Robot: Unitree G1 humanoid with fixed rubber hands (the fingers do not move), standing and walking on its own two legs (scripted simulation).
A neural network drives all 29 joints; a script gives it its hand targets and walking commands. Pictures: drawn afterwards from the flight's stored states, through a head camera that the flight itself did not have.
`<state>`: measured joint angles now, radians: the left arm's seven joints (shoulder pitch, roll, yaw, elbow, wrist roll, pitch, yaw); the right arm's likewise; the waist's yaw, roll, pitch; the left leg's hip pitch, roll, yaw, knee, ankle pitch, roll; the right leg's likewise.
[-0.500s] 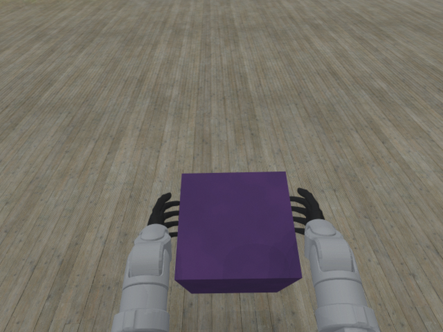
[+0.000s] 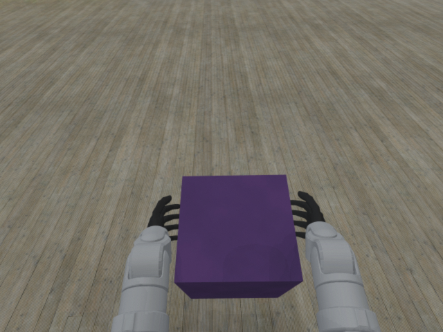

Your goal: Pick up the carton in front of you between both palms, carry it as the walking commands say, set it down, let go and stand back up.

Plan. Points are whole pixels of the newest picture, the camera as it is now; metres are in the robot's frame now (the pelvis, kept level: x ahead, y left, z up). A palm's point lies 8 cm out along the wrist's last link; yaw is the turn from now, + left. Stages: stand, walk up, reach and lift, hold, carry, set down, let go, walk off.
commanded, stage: carry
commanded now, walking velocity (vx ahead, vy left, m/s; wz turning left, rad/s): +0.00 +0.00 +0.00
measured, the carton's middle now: (234, 242) +0.32 +0.00 -0.05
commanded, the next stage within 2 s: hold in 0.32 s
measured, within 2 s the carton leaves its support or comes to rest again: neither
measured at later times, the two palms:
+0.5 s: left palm (155, 244) +0.27 +0.15 +0.04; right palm (319, 237) +0.27 -0.15 +0.05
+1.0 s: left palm (180, 242) +0.35 +0.13 -0.09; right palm (305, 250) +0.32 -0.16 -0.08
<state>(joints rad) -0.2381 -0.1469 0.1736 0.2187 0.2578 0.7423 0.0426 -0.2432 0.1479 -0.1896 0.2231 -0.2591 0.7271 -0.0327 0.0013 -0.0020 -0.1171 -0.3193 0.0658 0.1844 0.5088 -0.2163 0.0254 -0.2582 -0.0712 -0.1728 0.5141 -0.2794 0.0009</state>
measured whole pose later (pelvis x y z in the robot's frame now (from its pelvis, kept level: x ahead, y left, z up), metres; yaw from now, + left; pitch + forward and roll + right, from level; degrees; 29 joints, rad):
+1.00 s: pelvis -0.06 +0.00 -0.04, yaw -2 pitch +13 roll -1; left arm -0.76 -0.14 0.52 0.67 0.48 0.30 0.00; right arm -0.71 0.23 -0.60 0.57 -0.45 0.30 -0.04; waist -0.02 -0.02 0.16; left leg -0.80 -0.05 -0.04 0.83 -0.25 0.02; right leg -0.75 0.06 0.05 0.84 -0.31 0.01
